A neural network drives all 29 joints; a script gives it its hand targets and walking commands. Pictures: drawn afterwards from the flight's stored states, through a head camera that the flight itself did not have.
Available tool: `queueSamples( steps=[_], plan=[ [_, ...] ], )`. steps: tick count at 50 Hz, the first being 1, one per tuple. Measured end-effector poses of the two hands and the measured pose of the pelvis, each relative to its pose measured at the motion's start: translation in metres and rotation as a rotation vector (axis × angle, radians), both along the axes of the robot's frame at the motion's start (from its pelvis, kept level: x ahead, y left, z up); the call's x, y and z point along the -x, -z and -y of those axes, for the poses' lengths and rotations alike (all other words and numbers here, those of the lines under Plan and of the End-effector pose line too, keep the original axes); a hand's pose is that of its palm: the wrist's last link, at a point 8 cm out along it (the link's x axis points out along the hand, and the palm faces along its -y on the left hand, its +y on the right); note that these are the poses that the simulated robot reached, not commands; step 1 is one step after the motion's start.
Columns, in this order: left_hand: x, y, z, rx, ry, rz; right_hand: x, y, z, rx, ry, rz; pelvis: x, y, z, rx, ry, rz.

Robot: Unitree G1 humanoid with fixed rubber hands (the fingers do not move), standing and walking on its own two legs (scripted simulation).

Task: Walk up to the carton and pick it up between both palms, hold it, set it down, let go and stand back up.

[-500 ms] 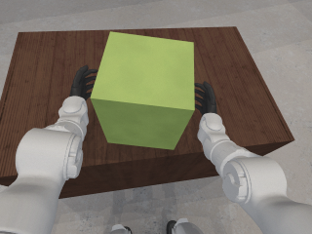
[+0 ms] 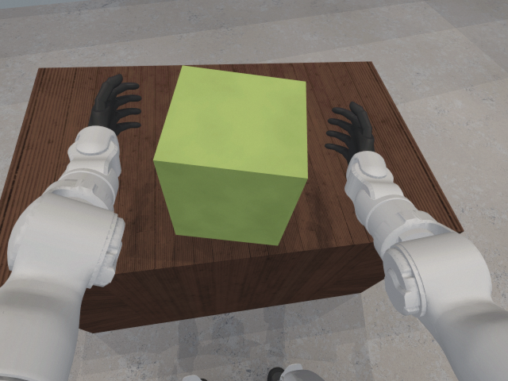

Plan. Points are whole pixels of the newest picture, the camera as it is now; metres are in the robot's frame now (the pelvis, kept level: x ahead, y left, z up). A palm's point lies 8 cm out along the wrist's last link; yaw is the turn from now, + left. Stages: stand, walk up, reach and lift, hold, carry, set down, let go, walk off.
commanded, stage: set down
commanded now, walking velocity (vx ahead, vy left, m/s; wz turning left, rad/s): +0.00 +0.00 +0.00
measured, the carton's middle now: (235, 164) +0.50 -0.01 -0.02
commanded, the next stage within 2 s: none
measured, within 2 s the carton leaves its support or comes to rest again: neither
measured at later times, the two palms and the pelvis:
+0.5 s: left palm (91, 103) +0.51 +0.19 +0.13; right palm (369, 126) +0.45 -0.20 +0.12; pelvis +0.02 +0.00 +0.03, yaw +0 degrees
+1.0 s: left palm (81, 155) +0.45 +0.21 +0.09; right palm (364, 177) +0.39 -0.19 +0.08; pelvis +0.02 +0.00 +0.04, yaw -1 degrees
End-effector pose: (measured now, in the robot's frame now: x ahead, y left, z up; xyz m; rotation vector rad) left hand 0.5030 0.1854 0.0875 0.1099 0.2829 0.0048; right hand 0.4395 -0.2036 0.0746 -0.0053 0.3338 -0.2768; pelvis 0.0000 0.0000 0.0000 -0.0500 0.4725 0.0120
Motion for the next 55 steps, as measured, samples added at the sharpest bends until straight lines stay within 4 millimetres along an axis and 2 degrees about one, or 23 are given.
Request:
queueSamples(
  steps=[13, 22, 33, 47, 55],
  plan=[
    [-0.007, -0.034, -0.001, 0.021, 0.008, -0.005, -0.015, -0.039, 0.003, -0.008, 0.022, 0.038, -0.016, -0.023, 0.006, -0.009, -0.002, 0.067],
    [-0.009, -0.045, -0.008, 0.023, 0.003, -0.003, -0.014, -0.052, 0.003, -0.008, 0.038, 0.028, -0.021, -0.03, 0.003, -0.011, 0.003, 0.114],
    [0.015, -0.019, -0.003, 0.031, 0.048, -0.039, 0.009, -0.028, -0.006, -0.026, 0.03, 0.015, -0.024, -0.036, -0.001, -0.01, 0.012, 0.176],
    [0.046, -0.012, -0.02, 0.034, 0.022, -0.017, 0.041, -0.008, -0.008, -0.041, 0.043, 0.025, -0.019, -0.035, -0.002, -0.009, 0.022, 0.238],
    [0.069, 0.002, -0.028, 0.042, 0.012, -0.029, 0.06, 0.004, -0.012, -0.043, 0.038, 0.02, -0.012, -0.034, -0.003, -0.009, 0.021, 0.269]
  ],
)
